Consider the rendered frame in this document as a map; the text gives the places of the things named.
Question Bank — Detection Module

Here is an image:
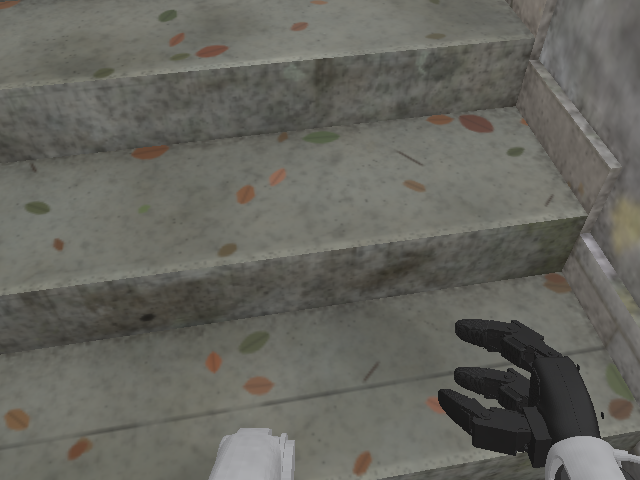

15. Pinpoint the robot right forearm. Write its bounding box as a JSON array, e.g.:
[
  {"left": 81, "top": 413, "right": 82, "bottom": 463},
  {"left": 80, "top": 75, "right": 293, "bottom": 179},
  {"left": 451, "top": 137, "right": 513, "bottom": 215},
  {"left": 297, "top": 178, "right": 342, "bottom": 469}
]
[{"left": 545, "top": 436, "right": 635, "bottom": 480}]

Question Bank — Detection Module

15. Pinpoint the left robot shin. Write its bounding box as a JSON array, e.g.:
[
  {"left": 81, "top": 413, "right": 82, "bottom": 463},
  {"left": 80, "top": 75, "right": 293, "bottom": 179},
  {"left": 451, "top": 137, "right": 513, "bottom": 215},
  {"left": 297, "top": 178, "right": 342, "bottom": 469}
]
[{"left": 216, "top": 435, "right": 230, "bottom": 458}]

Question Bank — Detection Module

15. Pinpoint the robot right hand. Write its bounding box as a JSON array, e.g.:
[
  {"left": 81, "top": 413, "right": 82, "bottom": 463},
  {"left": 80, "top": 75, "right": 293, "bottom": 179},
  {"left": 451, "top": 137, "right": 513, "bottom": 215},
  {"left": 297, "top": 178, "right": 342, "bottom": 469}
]
[{"left": 438, "top": 319, "right": 604, "bottom": 468}]

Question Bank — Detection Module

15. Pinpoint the left robot thigh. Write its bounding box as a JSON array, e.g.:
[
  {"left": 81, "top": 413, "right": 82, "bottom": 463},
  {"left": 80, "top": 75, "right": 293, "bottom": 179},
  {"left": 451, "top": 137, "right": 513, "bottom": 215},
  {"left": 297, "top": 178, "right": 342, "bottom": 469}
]
[{"left": 208, "top": 428, "right": 295, "bottom": 480}]

